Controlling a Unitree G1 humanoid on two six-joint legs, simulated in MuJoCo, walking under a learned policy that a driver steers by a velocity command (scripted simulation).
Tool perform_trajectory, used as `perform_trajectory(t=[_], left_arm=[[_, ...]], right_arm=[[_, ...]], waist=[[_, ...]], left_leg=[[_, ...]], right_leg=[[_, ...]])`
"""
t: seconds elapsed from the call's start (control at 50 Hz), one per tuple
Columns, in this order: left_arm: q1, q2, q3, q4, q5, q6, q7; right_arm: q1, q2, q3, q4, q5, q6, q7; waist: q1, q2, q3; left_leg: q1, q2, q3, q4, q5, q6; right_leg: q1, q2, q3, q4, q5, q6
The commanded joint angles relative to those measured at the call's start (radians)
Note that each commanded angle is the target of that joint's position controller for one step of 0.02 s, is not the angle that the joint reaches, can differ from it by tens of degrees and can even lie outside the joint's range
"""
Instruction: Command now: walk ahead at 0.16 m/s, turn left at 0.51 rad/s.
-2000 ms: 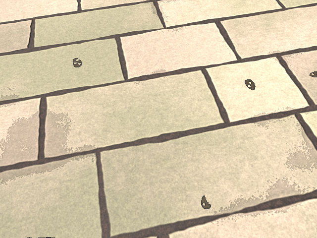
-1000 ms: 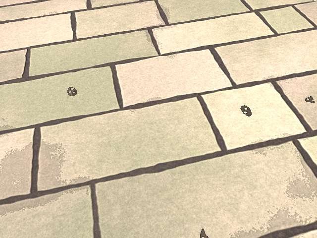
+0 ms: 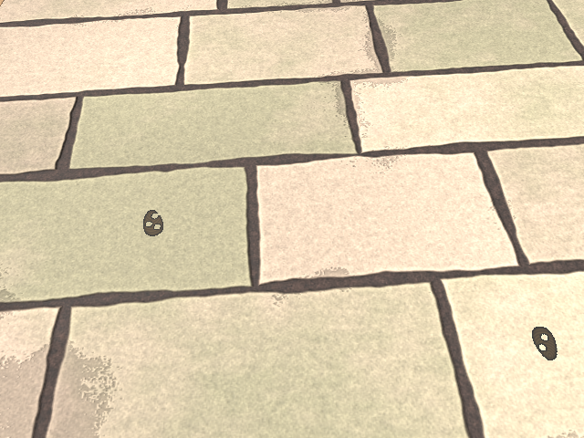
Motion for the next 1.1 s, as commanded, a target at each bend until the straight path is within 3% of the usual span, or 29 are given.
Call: perform_trajectory(t=[0.02,0.1,0.18,0.22,0.24,0.26,0.28,0.3,0.32,0.34,0.36,0.38,0.42,0.5,0.6,0.66,0.7,0.72,0.74,0.76,0.78,0.8,0.82,0.84,0.88,0.92,0.96,1.06,1.1], left_arm=[[-0.056,0.150,0.044,-0.044,0.002,-0.013,0.009],[-0.073,0.179,0.054,-0.024,-0.017,0.006,0.024],[-0.049,0.222,0.069,0.000,-0.040,0.030,0.017],[-0.054,0.229,0.073,0.010,-0.055,0.041,0.015],[-0.023,0.208,0.069,0.026,-0.058,0.046,0.014],[0.047,0.170,0.061,0.049,-0.038,0.050,0.009],[0.050,0.116,0.039,0.011,0.016,0.051,0.005],[-0.017,0.139,0.042,-0.014,0.004,0.052,0.012],[-0.063,0.172,0.052,-0.018,-0.024,0.057,0.017],[-0.058,0.169,0.054,-0.015,-0.031,0.061,0.024],[-0.054,0.172,0.057,-0.001,-0.020,0.063,0.034],[-0.048,0.178,0.061,-0.001,-0.013,0.066,0.038],[-0.023,0.161,0.058,0.005,-0.018,0.067,0.035],[-0.047,0.128,0.044,0.001,-0.023,0.069,0.034],[-0.052,0.139,0.047,-0.006,-0.031,0.063,0.019],[-0.029,0.144,0.052,-0.008,-0.035,0.051,0.007],[0.036,0.144,0.059,0.010,-0.032,0.043,0.000],[0.072,0.184,0.072,0.017,-0.022,0.044,0.003],[0.061,0.263,0.087,0.005,-0.004,0.053,0.011],[0.043,0.274,0.089,0.001,0.026,0.052,0.008],[-0.023,0.217,0.072,-0.034,0.020,0.046,0.014],[-0.072,0.171,0.060,-0.045,0.006,0.047,0.022],[-0.090,0.155,0.055,-0.053,-0.009,0.049,0.028],[-0.083,0.147,0.051,-0.053,-0.020,0.052,0.033],[-0.041,0.154,0.050,-0.048,-0.015,0.063,0.041],[0.044,0.176,0.059,-0.035,-0.014,0.071,0.048],[0.087,0.204,0.067,-0.025,-0.023,0.070,0.045],[0.084,0.239,0.073,-0.009,-0.047,0.045,0.008],[0.069,0.232,0.066,0.006,-0.064,0.041,-0.007]], right_arm=[[0.089,-0.018,-0.011,-0.075,-0.008,0.026,-0.003],[0.003,-0.028,-0.012,-0.119,-0.013,0.026,0.024],[-0.083,-0.066,-0.029,-0.179,-0.014,0.043,0.045],[-0.076,-0.067,-0.036,-0.188,-0.015,0.046,0.050],[-0.057,-0.082,-0.045,-0.183,-0.019,0.044,0.044],[-0.005,-0.151,-0.070,-0.176,-0.020,0.039,0.029],[0.021,-0.269,-0.092,-0.201,-0.024,0.035,0.008],[0.038,-0.250,-0.078,-0.215,-0.050,0.011,0.020],[0.023,-0.216,-0.068,-0.210,-0.048,-0.010,0.029],[-0.022,-0.190,-0.062,-0.206,-0.032,-0.021,0.026],[-0.064,-0.157,-0.051,-0.212,-0.017,-0.019,0.020],[-0.104,-0.145,-0.044,-0.221,-0.012,-0.013,0.013],[-0.122,-0.142,-0.040,-0.235,-0.025,-0.006,0.004],[-0.100,-0.156,-0.048,-0.234,-0.020,0.000,-0.010],[-0.109,-0.161,-0.052,-0.239,-0.022,0.012,-0.004],[-0.120,-0.157,-0.052,-0.242,-0.013,0.019,0.002],[-0.148,-0.151,-0.050,-0.246,0.002,0.027,-0.001],[-0.130,-0.127,-0.044,-0.246,0.004,0.027,-0.004],[-0.095,-0.074,-0.031,-0.253,-0.004,0.027,-0.003],[-0.108,-0.135,-0.052,-0.271,-0.006,0.015,-0.003],[-0.075,-0.198,-0.074,-0.245,-0.017,0.012,-0.001],[-0.050,-0.200,-0.082,-0.215,-0.011,0.017,0.002],[-0.029,-0.168,-0.077,-0.192,-0.012,0.027,-0.001],[-0.028,-0.143,-0.070,-0.189,-0.011,0.035,0.000],[-0.070,-0.103,-0.055,-0.207,0.001,0.038,0.007],[-0.136,-0.085,-0.042,-0.235,0.007,0.035,0.011],[-0.168,-0.066,-0.028,-0.253,-0.003,0.027,0.019],[-0.127,-0.050,-0.009,-0.225,-0.008,-0.006,0.037],[-0.038,-0.042,-0.010,-0.179,-0.006,-0.018,0.041]], waist=[[-0.029,-0.162,-0.128],[-0.006,-0.144,-0.152],[0.018,-0.143,-0.125],[0.000,-0.137,-0.121],[-0.003,-0.110,-0.127],[-0.005,0.020,-0.153],[0.020,0.318,-0.161],[-0.039,0.244,-0.253],[-0.047,0.134,-0.236],[-0.017,0.090,-0.204],[-0.001,0.049,-0.193],[0.021,0.059,-0.186],[0.039,0.081,-0.207],[0.017,0.087,-0.203],[0.002,0.124,-0.174],[0.007,0.137,-0.172],[0.049,0.125,-0.172],[0.050,0.076,-0.184],[0.009,-0.154,-0.168],[0.011,-0.326,-0.115],[-0.006,-0.226,-0.105],[-0.026,-0.177,-0.096],[-0.028,-0.157,-0.089],[-0.014,-0.156,-0.077],[0.014,-0.165,-0.073],[0.076,-0.190,-0.096],[0.103,-0.209,-0.102],[0.077,-0.206,-0.056],[0.015,-0.172,-0.048]], left_leg=[[0.027,0.055,-0.006,-0.099,0.108,-0.011],[0.114,0.060,0.022,-0.301,0.276,0.020],[0.130,0.046,0.055,-0.427,0.208,0.059],[0.192,0.019,0.090,-0.560,0.243,0.091],[0.264,-0.008,0.095,-0.636,0.310,0.116],[0.399,0.035,-0.002,-0.716,0.585,0.160],[0.581,0.282,-0.360,-0.729,0.967,0.309],[0.555,0.366,-0.513,-0.777,0.888,0.458],[0.539,0.318,-0.426,-0.791,0.833,0.430],[0.509,0.267,-0.353,-0.785,0.755,0.370],[0.484,0.233,-0.320,-0.785,0.693,0.326],[0.434,0.207,-0.292,-0.790,0.685,0.308],[0.399,0.178,-0.273,-0.797,0.696,0.306],[0.400,0.160,-0.307,-0.800,0.563,0.306],[0.338,0.140,-0.404,-0.807,0.398,0.299],[0.356,0.127,-0.468,-0.786,0.409,0.284],[0.315,0.083,-0.460,-0.742,0.395,0.239],[0.232,0.036,-0.419,-0.680,0.292,0.190],[0.057,-0.086,-0.252,-0.473,0.026,0.126],[-0.056,-0.164,-0.121,-0.245,-0.174,0.072],[-0.049,-0.104,-0.149,-0.073,-0.122,0.042],[-0.046,-0.097,-0.135,-0.009,-0.058,0.026],[-0.063,-0.094,-0.121,0.041,-0.006,0.007],[-0.094,-0.087,-0.113,0.081,0.028,-0.009],[-0.101,-0.069,-0.056,0.037,0.067,-0.029],[-0.147,-0.033,-0.018,-0.075,0.099,-0.036],[-0.104,-0.013,-0.002,-0.187,0.069,-0.028],[0.179,-0.024,0.081,-0.507,0.042,0.051],[0.358,-0.045,0.112,-0.714,0.198,0.093]], right_leg=[[0.081,-0.284,0.130,-0.192,0.479,-0.216],[0.106,-0.282,0.035,-0.192,0.369,-0.196],[0.170,-0.319,0.032,-0.137,0.227,-0.165],[0.185,-0.311,0.014,-0.061,0.178,-0.121],[0.167,-0.276,-0.012,0.013,0.122,-0.080],[0.090,-0.201,-0.077,0.185,0.021,-0.009],[-0.219,-0.050,-0.137,0.532,-0.482,0.096],[-0.316,0.022,0.072,0.737,-0.584,0.110],[-0.341,0.002,0.131,0.801,-0.514,0.096],[-0.352,-0.016,0.149,0.780,-0.426,0.082],[-0.348,-0.031,0.162,0.741,-0.363,0.080],[-0.307,-0.029,0.162,0.714,-0.316,0.084],[-0.245,0.000,0.154,0.676,-0.258,0.094],[-0.198,0.025,0.172,0.469,-0.225,0.111],[-0.096,0.054,0.185,0.304,-0.234,0.098],[-0.041,0.066,0.186,0.182,-0.232,0.075],[0.085,0.064,0.161,-0.027,-0.097,0.046],[0.197,-0.027,0.216,-0.087,-0.029,0.011],[0.284,-0.240,0.423,-0.137,0.044,-0.086],[0.184,-0.383,0.613,-0.180,0.176,-0.241],[0.161,-0.379,0.553,-0.165,0.207,-0.254],[0.156,-0.308,0.441,-0.143,0.199,-0.204],[0.177,-0.249,0.363,-0.128,0.173,-0.165],[0.198,-0.241,0.326,-0.121,0.211,-0.166],[0.228,-0.212,0.246,-0.127,0.247,-0.176],[0.325,-0.230,0.252,-0.173,0.014,-0.184],[0.335,-0.248,0.281,-0.211,-0.173,-0.188],[0.171,-0.249,0.226,-0.248,-0.248,-0.180],[0.091,-0.233,0.191,-0.189,-0.246,-0.159]])
Keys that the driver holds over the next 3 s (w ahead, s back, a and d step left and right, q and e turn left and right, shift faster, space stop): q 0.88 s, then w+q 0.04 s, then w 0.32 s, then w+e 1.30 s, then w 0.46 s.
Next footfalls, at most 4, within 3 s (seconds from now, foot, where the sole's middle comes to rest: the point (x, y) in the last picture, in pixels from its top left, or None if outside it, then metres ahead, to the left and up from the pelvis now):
0.26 left None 0.13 0.15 -0.77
0.72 right None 0.17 -0.07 -0.77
1.14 left None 0.03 0.16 -0.77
1.62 right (226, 432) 0.45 0.19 -0.77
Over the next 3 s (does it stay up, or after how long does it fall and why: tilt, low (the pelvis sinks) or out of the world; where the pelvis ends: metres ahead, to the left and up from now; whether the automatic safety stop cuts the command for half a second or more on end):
stays up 0.96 0.30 0.01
